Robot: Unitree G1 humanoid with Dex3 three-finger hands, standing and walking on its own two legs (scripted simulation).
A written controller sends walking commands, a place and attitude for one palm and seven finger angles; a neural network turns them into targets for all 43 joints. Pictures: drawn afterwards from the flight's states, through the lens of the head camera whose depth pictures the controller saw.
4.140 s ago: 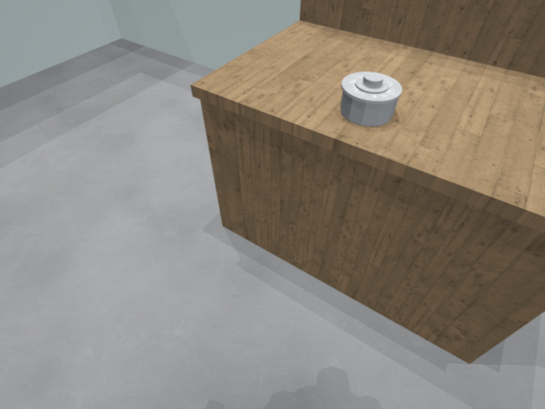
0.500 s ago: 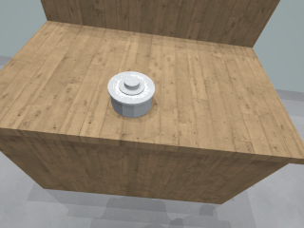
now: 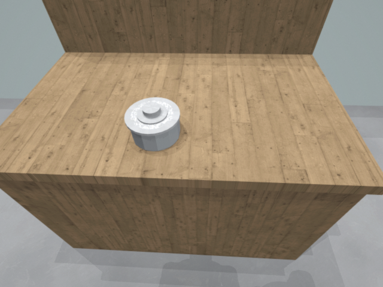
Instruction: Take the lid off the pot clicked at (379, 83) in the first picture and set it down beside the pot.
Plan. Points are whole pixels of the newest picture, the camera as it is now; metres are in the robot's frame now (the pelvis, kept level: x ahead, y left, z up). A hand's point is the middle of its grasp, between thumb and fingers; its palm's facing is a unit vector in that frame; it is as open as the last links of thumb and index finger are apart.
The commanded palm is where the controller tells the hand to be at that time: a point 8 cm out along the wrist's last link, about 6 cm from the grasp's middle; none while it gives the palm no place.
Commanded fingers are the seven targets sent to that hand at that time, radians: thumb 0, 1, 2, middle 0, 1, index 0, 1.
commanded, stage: look again from close up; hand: left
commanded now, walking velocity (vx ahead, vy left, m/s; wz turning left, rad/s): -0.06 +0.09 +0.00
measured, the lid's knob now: (151, 109) +0.55 +0.15 +0.06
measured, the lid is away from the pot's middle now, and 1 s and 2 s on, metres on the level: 0.00 0.00 0.00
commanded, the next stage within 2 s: none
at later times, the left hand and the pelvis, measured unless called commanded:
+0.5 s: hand out of the picture +0.03 +0.28 -0.19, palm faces +0.02 -0.97 -0.24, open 7.4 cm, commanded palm none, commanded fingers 0.00 0.90 0.90 -0.20 -0.30 -0.20 -0.30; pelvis +0.00 +0.09 -0.02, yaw -1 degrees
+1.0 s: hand out of the picture +0.01 +0.27 -0.19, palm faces -0.01 -0.98 -0.17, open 7.4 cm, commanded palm none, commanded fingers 0.00 0.90 0.90 -0.20 -0.30 -0.20 -0.30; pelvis +0.01 +0.10 -0.01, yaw -1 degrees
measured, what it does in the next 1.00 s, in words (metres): steps on the spot: left foot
